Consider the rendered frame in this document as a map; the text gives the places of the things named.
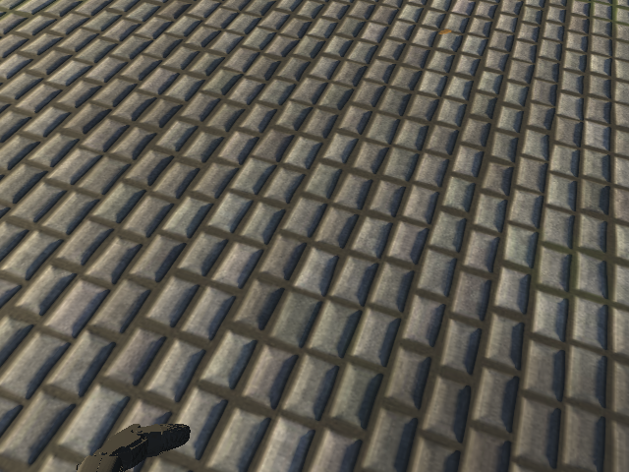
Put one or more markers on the left robot hand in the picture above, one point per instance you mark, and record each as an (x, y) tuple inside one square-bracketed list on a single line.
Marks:
[(134, 444)]

